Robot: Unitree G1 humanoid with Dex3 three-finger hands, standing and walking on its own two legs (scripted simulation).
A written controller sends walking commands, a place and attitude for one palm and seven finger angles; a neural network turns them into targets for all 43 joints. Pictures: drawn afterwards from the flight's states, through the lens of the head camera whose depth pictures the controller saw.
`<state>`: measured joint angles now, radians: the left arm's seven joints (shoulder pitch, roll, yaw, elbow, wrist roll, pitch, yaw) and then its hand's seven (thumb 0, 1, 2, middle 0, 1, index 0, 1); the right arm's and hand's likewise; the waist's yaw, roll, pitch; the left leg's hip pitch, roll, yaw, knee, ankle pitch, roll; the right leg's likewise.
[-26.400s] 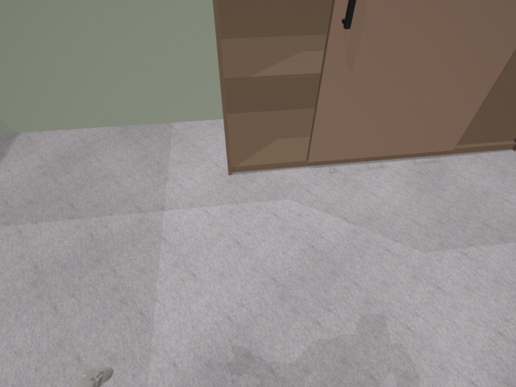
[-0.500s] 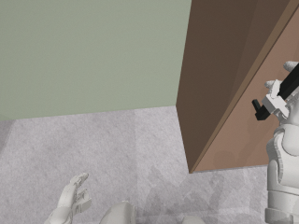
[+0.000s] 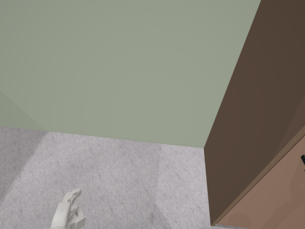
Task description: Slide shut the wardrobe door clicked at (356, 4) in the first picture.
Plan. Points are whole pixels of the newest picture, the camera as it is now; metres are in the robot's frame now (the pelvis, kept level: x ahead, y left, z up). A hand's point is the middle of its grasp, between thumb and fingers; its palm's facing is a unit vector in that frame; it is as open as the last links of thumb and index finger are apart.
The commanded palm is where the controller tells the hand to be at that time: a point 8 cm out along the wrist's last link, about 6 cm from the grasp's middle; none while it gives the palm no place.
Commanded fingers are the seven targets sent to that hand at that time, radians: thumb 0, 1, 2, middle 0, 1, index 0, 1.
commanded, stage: stop walking and hold the door there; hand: right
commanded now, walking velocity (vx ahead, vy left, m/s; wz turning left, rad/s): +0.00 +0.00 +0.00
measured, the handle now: out of the picture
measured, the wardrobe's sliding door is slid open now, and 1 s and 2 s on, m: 0.00 0.00 0.00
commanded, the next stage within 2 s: none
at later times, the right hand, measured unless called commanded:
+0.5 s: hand out of the picture +0.26 -0.38 +0.13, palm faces +0.66 +0.67 -0.34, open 6.3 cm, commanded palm +0.21 -0.39 +0.12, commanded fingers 0.00 -0.90 -0.90 0.45 1.40 0.45 1.40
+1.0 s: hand out of the picture +0.26 -0.38 +0.12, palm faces +0.54 +0.79 -0.30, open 5.7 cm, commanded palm +0.22 -0.39 +0.12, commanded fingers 0.00 -0.90 -0.90 0.45 1.40 0.45 1.40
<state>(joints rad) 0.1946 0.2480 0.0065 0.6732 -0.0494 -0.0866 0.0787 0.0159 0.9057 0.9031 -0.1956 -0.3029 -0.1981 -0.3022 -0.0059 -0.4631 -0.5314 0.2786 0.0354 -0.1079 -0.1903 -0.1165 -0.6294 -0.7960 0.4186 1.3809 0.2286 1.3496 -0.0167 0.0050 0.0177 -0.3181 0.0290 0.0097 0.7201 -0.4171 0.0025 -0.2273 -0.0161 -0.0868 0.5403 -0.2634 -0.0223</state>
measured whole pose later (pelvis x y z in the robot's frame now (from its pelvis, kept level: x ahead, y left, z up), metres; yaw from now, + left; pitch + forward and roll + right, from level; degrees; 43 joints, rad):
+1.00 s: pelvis -0.04 -0.07 +0.00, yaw +0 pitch -1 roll +1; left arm 0.18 0.25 0.00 0.68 -0.05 -0.06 0.08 0.02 0.90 0.90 -0.20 -0.30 -0.20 -0.30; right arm -0.07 -0.40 -0.38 0.30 0.05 -0.18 -0.16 -0.20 -0.66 -0.81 0.46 1.40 0.36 1.40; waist -0.02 -0.06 0.03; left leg -0.41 0.08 0.04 0.92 -0.51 -0.02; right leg -0.32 0.07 -0.11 0.50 -0.18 -0.13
